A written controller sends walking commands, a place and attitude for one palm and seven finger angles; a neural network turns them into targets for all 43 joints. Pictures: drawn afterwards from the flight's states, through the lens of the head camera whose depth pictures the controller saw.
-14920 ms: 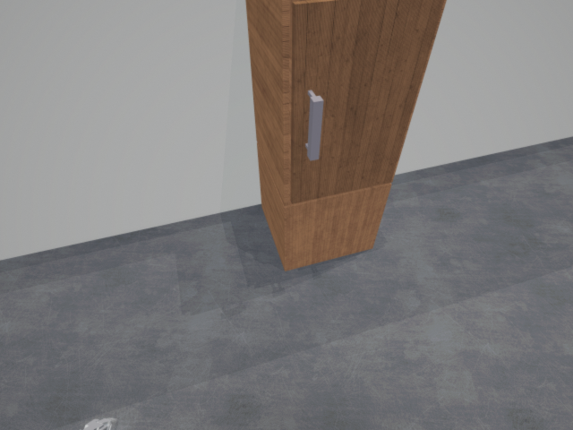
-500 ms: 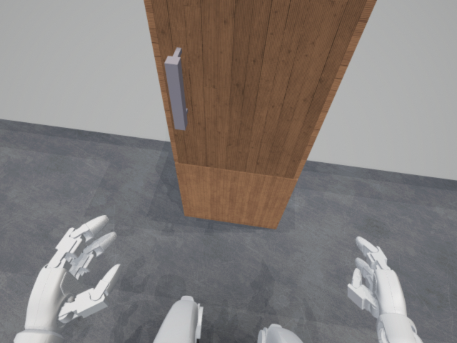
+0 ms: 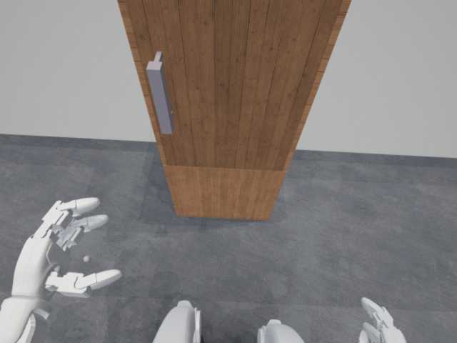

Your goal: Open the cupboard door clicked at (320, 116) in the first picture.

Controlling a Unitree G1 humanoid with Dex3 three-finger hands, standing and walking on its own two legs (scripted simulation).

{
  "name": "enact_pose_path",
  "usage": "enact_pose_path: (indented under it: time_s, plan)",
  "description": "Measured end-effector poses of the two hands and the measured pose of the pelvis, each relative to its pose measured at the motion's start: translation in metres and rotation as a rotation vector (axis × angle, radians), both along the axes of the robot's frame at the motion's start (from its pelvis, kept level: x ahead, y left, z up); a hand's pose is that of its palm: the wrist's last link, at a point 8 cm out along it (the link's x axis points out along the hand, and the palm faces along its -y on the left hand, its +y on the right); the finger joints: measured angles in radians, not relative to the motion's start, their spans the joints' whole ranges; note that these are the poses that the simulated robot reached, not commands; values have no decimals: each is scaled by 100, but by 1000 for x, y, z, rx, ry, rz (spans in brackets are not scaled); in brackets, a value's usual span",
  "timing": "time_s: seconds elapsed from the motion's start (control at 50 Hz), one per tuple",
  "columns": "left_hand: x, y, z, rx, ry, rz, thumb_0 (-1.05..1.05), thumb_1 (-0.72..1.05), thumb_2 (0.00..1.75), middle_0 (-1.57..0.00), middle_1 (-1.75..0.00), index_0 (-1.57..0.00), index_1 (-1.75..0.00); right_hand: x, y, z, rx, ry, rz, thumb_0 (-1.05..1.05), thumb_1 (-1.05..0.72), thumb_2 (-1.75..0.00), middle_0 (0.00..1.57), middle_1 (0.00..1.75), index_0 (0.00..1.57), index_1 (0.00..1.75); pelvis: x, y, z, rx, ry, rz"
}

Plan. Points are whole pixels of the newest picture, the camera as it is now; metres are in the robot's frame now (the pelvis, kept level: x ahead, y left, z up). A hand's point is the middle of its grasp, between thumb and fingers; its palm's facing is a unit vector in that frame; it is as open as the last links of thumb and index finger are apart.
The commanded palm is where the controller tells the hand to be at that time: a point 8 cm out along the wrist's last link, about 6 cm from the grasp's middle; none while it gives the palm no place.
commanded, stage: raise the hand with hooked fingers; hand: left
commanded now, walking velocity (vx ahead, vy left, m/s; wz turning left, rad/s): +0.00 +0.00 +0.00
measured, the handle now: (163, 95) +0.60 +0.17 +0.05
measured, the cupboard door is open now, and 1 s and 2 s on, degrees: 0 0 0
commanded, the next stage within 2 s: move the hooked fingers beside the handle in 1.12 s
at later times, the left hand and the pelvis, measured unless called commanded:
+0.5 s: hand (50, 235) +0.27 +0.29 +0.06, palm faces +0.01 -1.00 -0.06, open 13.9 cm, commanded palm +0.25 +0.34 +0.06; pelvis +0.00 +0.02 +0.01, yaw +1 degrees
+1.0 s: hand (60, 222) +0.29 +0.28 +0.06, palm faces +0.01 -1.00 -0.04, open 14.0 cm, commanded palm +0.26 +0.33 +0.07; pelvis +0.00 +0.01 +0.01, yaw +0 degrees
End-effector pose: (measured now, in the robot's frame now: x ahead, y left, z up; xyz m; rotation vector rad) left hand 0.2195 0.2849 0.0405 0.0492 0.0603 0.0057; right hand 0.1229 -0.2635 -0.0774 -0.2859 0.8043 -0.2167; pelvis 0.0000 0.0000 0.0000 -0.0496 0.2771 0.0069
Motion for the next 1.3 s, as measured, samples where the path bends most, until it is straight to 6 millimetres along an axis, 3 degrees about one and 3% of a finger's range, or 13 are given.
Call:
enact_pose_path:
  time_s: [0.24,0.4,0.66,0.82,1.3]
  plan:
    - [8,29,11,2,-25,13,-1,-32,37,-28,-109,-29,-108,48,38,26,13,-118,116,1,-91,-90,20,30,20,30,1,15,7,-20,-20,17]
    - [16,47,18,2,-22,16,-1,-45,32,-29,-117,-30,-117,54,57,28,36,-117,158,1,-90,-90,21,30,21,30,1,19,10,-26,-28,24]
    - [41,63,27,5,-16,6,-1,-50,30,-30,-120,-30,-120,21,36,22,7,-15,96,1,-90,-90,21,30,21,30,1,17,14,-21,-28,16]
    - [48,54,26,-7,-13,-15,-1,-50,30,-29,-120,-30,-120,8,20,23,-5,11,58,1,-91,-90,20,30,21,30,4,13,15,-16,-20,7]
    - [47,42,28,-3,-31,8,-1,-50,30,-30,-120,-30,-120,33,21,17,30,-39,94,1,-91,-90,20,30,21,30,5,1,12,-7,-18,15]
